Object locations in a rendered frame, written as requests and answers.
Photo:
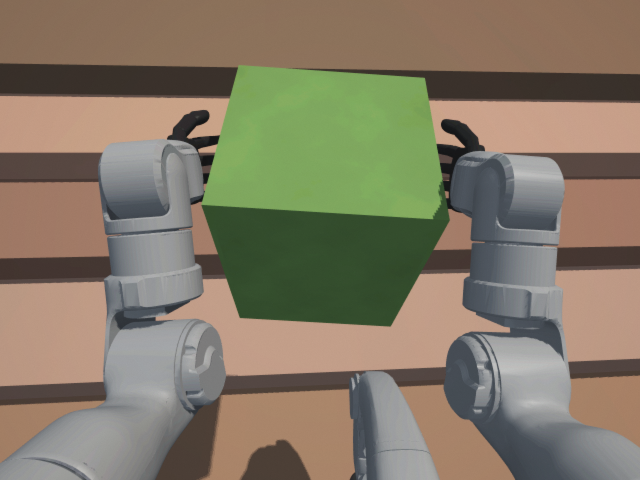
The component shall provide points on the robot left forearm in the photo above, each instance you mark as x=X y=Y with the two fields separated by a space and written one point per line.
x=146 y=189

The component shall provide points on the robot right thigh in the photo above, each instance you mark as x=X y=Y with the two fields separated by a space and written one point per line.
x=395 y=446

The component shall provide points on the left robot hand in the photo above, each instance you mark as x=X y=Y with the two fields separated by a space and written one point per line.
x=184 y=127

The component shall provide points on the carton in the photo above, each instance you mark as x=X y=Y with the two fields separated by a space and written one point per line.
x=325 y=198

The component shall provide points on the robot left upper arm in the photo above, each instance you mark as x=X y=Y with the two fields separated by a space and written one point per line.
x=158 y=374

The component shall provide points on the right robot hand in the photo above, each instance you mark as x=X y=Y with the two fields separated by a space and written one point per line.
x=467 y=138

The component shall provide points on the robot right forearm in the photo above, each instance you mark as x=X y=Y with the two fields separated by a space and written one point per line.
x=515 y=203

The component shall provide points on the right robot shin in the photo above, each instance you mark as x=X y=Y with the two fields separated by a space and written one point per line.
x=359 y=451

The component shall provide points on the robot right upper arm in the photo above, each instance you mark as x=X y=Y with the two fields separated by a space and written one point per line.
x=515 y=389

